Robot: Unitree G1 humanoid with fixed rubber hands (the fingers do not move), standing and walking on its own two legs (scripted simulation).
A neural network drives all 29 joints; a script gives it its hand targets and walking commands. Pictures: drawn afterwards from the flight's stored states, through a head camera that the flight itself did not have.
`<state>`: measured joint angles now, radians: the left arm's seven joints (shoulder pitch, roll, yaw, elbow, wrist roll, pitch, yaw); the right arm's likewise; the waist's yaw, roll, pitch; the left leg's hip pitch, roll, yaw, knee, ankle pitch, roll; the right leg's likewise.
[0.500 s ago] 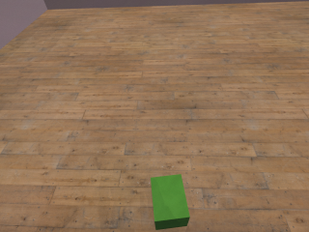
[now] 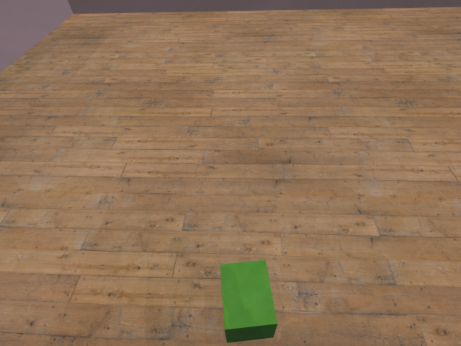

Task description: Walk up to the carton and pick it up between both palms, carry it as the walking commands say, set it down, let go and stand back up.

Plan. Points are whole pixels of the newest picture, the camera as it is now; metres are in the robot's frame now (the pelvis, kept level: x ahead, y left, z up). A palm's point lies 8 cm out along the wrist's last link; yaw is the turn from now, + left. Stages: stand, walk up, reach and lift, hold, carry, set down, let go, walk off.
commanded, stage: stand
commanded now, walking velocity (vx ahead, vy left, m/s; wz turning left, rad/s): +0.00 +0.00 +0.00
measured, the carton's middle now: (246, 300) +0.44 +0.00 -0.69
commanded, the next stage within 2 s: reach and lift in 0.02 s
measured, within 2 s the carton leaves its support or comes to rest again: neither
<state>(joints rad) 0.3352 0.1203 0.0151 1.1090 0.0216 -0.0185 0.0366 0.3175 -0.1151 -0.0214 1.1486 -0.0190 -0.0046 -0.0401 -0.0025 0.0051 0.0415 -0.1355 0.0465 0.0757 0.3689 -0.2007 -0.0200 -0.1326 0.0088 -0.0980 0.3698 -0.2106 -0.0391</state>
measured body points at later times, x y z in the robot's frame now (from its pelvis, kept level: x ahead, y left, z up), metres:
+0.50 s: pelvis -0.01 +0.01 -0.05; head +0.09 +0.01 +0.39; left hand +0.14 +0.20 -0.17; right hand +0.14 -0.20 -0.18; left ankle +0.00 +0.13 -0.75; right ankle +0.00 -0.09 -0.75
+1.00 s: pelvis -0.09 +0.02 -0.10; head +0.06 +0.01 +0.33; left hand +0.23 +0.21 -0.19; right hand +0.25 -0.19 -0.19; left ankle +0.00 +0.13 -0.75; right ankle +0.00 -0.09 -0.75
